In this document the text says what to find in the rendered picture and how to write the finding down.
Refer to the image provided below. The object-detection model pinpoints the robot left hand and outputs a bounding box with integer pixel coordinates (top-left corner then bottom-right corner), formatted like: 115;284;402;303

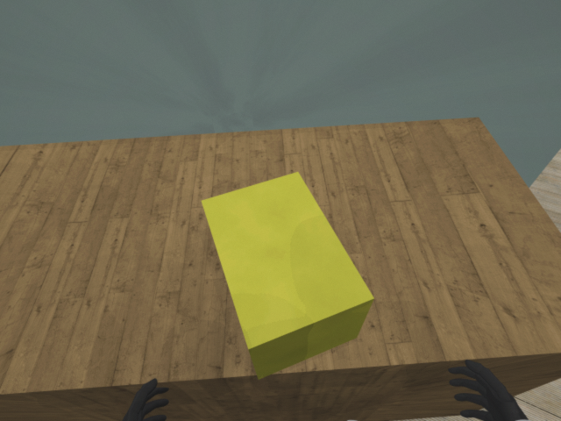
123;378;169;421

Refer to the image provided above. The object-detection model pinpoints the robot right hand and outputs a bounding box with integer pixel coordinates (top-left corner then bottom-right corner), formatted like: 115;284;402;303
448;360;528;421

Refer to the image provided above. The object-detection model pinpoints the carton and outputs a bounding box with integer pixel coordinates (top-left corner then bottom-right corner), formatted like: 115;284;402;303
202;172;374;379

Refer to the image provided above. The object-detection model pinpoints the pedestal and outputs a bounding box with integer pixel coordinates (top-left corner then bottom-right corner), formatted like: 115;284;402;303
0;118;561;421

